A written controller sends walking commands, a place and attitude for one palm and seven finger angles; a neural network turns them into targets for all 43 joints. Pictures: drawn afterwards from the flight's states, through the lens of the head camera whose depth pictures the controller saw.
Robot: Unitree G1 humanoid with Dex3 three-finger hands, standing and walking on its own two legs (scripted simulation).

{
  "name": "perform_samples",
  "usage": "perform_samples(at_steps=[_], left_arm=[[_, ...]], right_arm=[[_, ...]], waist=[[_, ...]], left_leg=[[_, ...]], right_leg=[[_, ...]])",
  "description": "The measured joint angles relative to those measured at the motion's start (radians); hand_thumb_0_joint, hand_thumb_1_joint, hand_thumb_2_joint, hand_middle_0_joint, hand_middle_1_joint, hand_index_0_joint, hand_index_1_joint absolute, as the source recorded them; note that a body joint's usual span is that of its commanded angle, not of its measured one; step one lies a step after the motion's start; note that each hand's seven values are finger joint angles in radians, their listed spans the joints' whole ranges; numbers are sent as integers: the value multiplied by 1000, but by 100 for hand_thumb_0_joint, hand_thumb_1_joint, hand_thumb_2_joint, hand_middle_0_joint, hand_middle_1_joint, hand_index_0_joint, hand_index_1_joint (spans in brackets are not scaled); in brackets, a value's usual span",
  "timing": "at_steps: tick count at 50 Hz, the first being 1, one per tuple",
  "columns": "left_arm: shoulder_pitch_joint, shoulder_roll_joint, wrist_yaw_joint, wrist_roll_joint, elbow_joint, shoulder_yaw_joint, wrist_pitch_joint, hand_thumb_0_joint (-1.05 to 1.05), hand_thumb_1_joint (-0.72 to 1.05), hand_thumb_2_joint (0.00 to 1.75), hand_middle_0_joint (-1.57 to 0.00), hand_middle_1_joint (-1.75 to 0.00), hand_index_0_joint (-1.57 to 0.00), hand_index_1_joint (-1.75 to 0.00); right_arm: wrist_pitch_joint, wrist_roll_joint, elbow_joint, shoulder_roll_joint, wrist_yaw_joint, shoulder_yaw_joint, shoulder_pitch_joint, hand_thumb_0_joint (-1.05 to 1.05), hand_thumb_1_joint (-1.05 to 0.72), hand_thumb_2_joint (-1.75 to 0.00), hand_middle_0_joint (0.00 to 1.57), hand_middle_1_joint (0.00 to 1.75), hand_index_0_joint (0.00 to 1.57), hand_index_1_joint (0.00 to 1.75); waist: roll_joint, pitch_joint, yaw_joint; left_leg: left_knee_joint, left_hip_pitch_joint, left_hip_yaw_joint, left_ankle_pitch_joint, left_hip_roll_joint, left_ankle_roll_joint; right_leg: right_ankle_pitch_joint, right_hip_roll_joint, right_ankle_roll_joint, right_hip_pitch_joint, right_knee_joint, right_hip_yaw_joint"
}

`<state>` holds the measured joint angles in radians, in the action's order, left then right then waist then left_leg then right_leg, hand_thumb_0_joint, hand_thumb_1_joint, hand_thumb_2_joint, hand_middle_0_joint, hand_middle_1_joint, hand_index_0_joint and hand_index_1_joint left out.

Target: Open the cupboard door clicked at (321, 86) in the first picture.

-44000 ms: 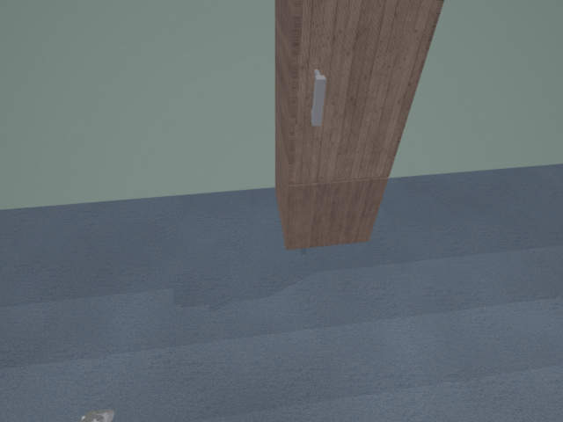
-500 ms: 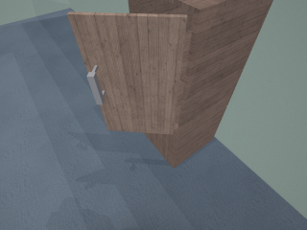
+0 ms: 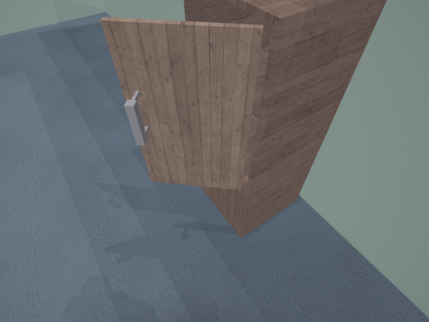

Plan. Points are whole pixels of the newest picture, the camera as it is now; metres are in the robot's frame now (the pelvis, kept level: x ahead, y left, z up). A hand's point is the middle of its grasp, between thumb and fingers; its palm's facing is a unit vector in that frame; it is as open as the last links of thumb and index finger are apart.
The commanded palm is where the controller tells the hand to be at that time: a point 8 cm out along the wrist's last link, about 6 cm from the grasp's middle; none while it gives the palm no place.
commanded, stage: look again from close up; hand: left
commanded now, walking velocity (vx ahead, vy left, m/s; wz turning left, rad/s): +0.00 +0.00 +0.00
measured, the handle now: (139, 118) +0.61 +0.25 +0.00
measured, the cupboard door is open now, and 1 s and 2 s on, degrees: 49 49 49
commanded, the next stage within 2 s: shuffle to correct the standing spot in 0.44 s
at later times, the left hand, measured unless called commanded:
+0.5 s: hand out of the picture +0.00 +0.19 -0.18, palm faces +0.01 -0.98 -0.20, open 7.4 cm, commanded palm none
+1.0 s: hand out of the picture +0.03 +0.22 -0.18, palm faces -0.01 -0.98 -0.20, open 7.4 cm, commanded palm none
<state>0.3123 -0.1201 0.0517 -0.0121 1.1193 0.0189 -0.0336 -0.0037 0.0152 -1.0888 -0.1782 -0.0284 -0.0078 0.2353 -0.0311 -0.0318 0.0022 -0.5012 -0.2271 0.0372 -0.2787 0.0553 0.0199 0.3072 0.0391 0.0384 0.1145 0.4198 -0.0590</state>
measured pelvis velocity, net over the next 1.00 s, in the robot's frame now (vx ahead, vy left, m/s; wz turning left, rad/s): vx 0.04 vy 0.04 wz -0.05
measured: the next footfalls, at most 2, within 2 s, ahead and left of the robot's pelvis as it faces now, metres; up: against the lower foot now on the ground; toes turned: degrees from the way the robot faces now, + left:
right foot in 1.12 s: +0.10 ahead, -0.05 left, +0.00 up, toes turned -1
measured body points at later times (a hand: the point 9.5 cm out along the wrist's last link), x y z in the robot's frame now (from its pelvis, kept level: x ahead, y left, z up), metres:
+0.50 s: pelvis -0.01 +0.01 +0.00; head +0.01 +0.01 +0.45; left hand +0.00 +0.24 -0.16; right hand -0.01 -0.21 -0.16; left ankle -0.01 +0.13 -0.74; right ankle -0.05 -0.09 -0.74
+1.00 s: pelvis +0.04 +0.04 -0.01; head +0.07 +0.05 +0.44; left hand +0.04 +0.27 -0.17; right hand +0.04 -0.18 -0.16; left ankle -0.01 +0.13 -0.74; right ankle -0.01 -0.06 -0.69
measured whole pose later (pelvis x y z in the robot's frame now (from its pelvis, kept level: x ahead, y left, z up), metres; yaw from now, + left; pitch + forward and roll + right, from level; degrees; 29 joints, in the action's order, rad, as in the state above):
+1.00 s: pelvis +0.04 +0.04 -0.01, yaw -3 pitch +0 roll +0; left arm 0.31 -0.16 0.03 -0.02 1.07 -0.02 0.03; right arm 0.03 0.03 -1.04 -0.15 -0.03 0.01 0.30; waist 0.02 -0.06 -0.01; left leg -0.50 -0.16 0.15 -0.36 -0.01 -0.06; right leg 0.55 -0.05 0.04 0.37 0.95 -0.08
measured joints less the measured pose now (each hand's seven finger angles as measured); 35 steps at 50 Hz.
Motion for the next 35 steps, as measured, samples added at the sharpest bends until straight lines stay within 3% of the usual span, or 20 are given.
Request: perform_samples(at_steps=[3, 12, 29, 35], left_arm=[[5, 3, -1, 1, -12, 2, -3, 1, 91, 90, -20, -30, -20, -30], [-12, -26, -6, 4, -41, -3, 14, 1, 91, 90, -20, -30, -20, -30], [-14, -41, -17, 4, -33, -6, 26, 1, 91, 90, -19, -30, -20, -30], [10, -33, -22, -3, -35, -15, 26, 1, 91, 90, -20, -30, -20, -30]], right_arm=[[14, 3, 22, 0, 0, 2, 17, 1, -92, -90, 20, 30, 20, 29], [7, 5, 6, 16, -2, 18, 56, 1, -94, -90, 20, 30, 20, 29], [17, 3, -24, 34, -1, 27, 51, 1, -91, -90, 20, 30, 20, 29], [5, 7, -13, 21, 7, 19, 53, 1, -91, -90, 20, 30, 20, 29]], waist=[[-4, -3, 10], [12, 23, 6], [45, 9, -4], [38, 15, -15]], left_leg=[[-26, -12, 2, -7, -11, -4], [-28, 11, 18, -12, -38, -20], [1, 7, 27, 5, -41, -22], [-53, -9, 18, -32, -38, -23]], right_leg=[[25, -13, -3, 20, 48, 2], [57, -42, -16, 24, 104, 15], [45, -44, -18, 38, 90, 24], [72, -43, -17, 37, 114, 15]])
